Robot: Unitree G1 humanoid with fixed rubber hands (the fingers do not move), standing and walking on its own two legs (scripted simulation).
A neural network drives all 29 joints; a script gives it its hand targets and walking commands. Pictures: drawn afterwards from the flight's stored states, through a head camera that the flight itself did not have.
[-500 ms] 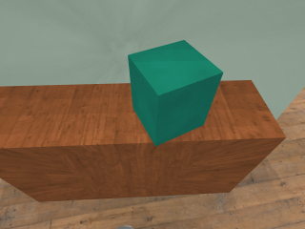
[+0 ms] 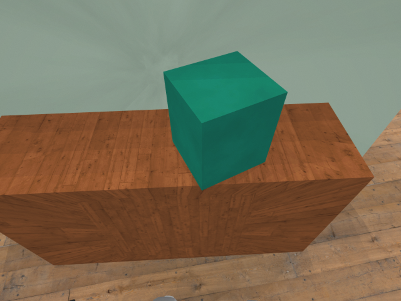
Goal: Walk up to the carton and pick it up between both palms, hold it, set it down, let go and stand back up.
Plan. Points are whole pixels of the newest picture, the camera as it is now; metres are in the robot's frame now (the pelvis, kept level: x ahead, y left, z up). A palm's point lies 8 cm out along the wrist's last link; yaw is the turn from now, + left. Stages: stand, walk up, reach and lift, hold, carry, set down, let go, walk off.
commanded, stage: walk up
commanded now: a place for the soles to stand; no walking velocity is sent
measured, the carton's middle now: (219, 121) +0.54 -0.04 +0.02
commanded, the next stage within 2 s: none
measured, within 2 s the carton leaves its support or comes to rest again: neither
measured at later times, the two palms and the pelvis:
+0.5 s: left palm out of the picture +0.08 +0.31 -0.11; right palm out of the picture +0.06 -0.29 -0.11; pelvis +0.00 +0.00 +0.00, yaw +0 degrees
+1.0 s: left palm out of the picture +0.09 +0.32 -0.11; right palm out of the picture +0.07 -0.29 -0.11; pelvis +0.01 +0.01 +0.00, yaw +0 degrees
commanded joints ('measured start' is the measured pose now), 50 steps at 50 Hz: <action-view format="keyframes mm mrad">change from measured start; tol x32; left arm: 1 -61 286 71 -85 -8 -36 18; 50 -74 236 59 -99 -31 -24 17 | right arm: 1 12 -247 -58 -75 -23 -34 -1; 50 17 -297 -57 -81 -11 -43 -5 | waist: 1 0 -76 -101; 50 19 13 -156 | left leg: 1 -21 11 51 -73 45 53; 7 114 221 -498 -368 273 252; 15 -78 27 57 -29 -120 43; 21 120 216 -478 -387 104 230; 29 -113 33 70 11 -96 52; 34 92 112 -235 -224 389 142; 44 -84 12 68 41 -102 38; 50 53 130 -299 -248 343 173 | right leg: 1 109 -261 280 -339 120 -181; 22 -44 33 111 -58 -152 -23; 31 145 -253 222 -270 324 -164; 37 26 26 116 -54 -72 -32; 42 185 -259 361 -465 -233 -166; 50 76 -39 97 -80 126 -35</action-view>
